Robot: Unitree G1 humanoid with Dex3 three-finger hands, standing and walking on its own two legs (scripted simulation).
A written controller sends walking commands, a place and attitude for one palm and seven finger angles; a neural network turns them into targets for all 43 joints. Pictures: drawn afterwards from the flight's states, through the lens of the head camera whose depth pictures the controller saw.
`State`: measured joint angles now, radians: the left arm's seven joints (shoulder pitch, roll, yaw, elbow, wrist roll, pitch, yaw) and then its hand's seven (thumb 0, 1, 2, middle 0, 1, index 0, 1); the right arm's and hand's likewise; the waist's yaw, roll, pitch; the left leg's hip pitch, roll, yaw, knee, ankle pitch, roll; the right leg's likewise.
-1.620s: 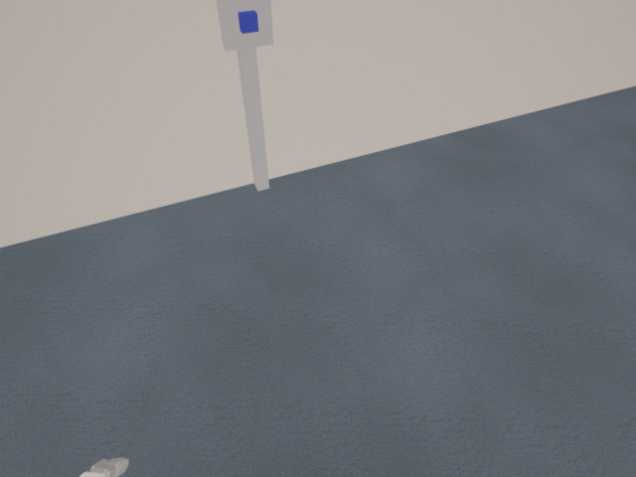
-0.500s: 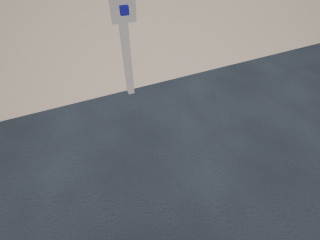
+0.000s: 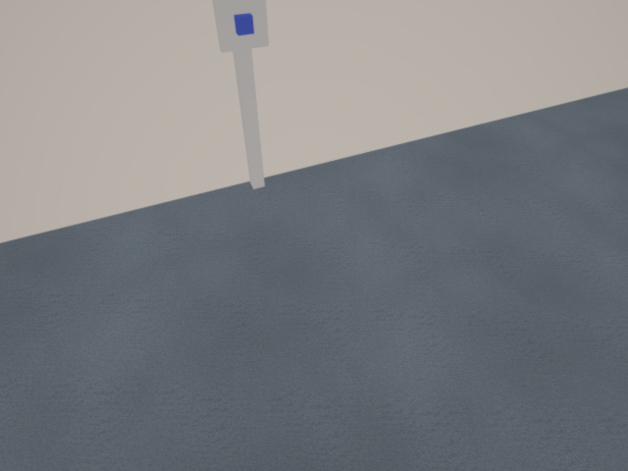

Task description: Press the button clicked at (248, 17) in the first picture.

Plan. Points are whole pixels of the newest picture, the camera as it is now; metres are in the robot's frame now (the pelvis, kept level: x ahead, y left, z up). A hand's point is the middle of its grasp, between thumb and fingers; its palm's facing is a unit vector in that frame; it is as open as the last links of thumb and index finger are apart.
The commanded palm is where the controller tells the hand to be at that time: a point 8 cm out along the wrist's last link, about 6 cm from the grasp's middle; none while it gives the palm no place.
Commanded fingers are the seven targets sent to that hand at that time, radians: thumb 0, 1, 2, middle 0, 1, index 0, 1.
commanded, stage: walk to a spot facing it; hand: left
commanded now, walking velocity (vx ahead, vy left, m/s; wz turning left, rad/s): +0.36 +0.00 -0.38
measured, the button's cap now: (243, 24) +1.48 +0.34 +0.00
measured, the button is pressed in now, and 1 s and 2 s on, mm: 0 0 0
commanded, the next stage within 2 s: turn to face it in 1.98 s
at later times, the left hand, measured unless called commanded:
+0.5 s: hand out of the picture +0.09 +0.14 -0.18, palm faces -0.07 -0.98 -0.19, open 7.3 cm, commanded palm none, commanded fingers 0.00 0.90 0.90 -0.20 -0.30 -0.20 -0.30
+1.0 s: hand (250, 298) +0.46 +0.16 -0.18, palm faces -0.17 -0.97 -0.17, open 7.3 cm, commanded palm none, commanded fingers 0.00 0.90 0.90 -0.20 -0.30 -0.20 -0.30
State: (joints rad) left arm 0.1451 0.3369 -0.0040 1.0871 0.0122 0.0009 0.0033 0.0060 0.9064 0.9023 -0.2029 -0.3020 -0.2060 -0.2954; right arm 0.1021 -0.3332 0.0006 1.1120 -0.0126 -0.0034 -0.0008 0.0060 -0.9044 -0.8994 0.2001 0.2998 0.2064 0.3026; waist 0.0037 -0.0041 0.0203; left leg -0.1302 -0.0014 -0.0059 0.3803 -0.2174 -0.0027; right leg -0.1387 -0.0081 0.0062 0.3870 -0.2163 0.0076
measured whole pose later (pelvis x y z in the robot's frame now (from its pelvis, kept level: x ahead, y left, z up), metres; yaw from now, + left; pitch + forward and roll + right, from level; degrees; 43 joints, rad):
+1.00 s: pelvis +0.36 +0.00 -0.01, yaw -15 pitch -2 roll +1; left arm 0.24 0.17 0.08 1.00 0.04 -0.01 -0.01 0.00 0.91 0.90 -0.20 -0.30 -0.20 -0.29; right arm 0.31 -0.17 -0.06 1.09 -0.02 -0.07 -0.02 -0.01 -0.94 -0.90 0.20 0.30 0.20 0.30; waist 0.01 -0.04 0.00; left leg -0.20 -0.02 0.23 0.44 -0.23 0.09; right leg -0.61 -0.11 -0.02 1.17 -0.20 -0.01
